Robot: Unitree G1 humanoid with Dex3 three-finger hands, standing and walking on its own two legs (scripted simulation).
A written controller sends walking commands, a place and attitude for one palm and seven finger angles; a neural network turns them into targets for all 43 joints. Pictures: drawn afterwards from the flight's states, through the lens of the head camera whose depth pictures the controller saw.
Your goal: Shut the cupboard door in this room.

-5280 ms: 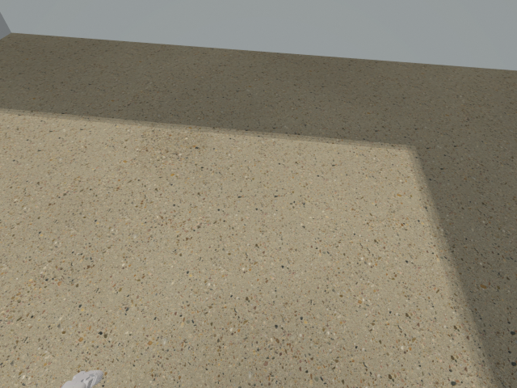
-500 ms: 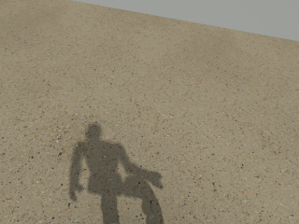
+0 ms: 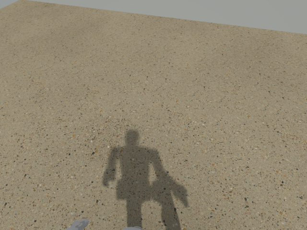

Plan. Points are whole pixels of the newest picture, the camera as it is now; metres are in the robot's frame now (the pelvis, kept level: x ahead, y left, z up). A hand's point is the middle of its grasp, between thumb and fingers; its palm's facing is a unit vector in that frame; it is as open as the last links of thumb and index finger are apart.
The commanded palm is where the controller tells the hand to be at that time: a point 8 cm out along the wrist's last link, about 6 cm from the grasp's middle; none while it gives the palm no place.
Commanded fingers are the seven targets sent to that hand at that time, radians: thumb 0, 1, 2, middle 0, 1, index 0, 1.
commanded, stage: turn or walk to find it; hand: left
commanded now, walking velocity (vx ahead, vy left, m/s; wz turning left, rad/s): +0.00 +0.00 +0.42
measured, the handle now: out of the picture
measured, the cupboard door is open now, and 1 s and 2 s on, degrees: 94 94 94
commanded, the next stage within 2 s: none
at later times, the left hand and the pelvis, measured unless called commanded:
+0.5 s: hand out of the picture -0.04 +0.25 -0.18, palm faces +0.26 -0.93 -0.26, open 7.4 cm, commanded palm none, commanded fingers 0.00 0.90 0.90 -0.20 -0.30 -0.20 -0.30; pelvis -0.02 +0.03 +0.00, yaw +13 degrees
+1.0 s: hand out of the picture -0.05 +0.19 -0.14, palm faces +0.44 -0.86 -0.27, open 7.4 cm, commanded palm none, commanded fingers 0.00 0.90 0.90 -0.20 -0.30 -0.20 -0.30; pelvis -0.04 -0.01 +0.01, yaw +27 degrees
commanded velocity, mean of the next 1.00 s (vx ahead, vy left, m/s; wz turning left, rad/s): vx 0.00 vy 0.00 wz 0.42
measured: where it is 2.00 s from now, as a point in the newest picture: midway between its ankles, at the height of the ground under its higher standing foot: outside the picture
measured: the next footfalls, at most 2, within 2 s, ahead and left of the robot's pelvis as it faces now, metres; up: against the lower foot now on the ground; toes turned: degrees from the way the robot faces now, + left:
left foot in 0.38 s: +0.00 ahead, +0.15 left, +0.00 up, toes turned +15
right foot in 0.78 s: +0.04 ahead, -0.09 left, +0.00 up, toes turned +16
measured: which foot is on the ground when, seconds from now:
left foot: up 0.00-0.36, down 0.38-0.80, up 0.82-1.00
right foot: down 0.00-0.38, up 0.40-0.76, down 0.78-1.00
